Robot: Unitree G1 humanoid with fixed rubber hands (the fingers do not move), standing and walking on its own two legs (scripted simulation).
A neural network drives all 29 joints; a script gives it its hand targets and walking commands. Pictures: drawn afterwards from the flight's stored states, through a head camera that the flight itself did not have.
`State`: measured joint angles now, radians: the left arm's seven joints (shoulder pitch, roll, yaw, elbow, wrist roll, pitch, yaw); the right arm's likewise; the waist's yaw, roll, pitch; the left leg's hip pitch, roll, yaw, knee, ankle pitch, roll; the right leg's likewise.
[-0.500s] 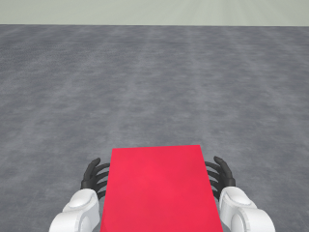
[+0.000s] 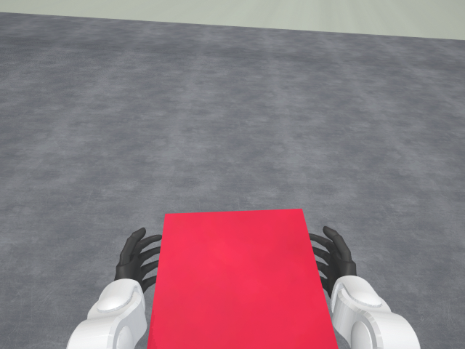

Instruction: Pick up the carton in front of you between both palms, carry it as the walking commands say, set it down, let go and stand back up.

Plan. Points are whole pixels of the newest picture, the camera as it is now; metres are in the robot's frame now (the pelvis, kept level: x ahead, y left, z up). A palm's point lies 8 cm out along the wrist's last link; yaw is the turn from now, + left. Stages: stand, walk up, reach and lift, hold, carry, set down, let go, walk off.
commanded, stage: carry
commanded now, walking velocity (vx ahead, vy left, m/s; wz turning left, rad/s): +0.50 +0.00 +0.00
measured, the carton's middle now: (236, 306) +0.22 +0.00 +0.01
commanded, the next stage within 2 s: none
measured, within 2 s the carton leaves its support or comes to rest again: neither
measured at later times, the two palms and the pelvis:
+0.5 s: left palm (175, 150) +0.54 +0.12 +0.09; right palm (303, 150) +0.56 -0.18 +0.08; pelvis +0.33 -0.04 +0.00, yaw +2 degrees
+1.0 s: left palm (172, 98) +0.79 +0.16 +0.09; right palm (274, 100) +0.79 -0.14 +0.09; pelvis +0.56 +0.01 -0.01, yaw +0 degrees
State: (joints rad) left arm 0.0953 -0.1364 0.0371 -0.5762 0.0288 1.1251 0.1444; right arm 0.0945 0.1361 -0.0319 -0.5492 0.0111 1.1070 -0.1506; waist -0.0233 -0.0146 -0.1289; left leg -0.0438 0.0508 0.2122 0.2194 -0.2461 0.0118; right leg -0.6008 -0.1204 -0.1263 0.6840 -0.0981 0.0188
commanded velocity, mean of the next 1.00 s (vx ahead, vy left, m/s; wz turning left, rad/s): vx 0.22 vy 0.00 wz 0.00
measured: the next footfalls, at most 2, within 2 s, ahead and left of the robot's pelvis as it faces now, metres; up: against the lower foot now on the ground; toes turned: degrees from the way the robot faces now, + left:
right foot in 0.14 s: +0.29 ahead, -0.13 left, +0.00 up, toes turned -10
left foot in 0.64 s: +0.61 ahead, +0.10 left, +0.00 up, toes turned -6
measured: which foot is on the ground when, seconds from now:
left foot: down 0.00-0.14, up 0.16-0.62, down 0.64-1.00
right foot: up 0.00-0.12, down 0.14-0.66, up 0.68-0.92, down 0.94-1.00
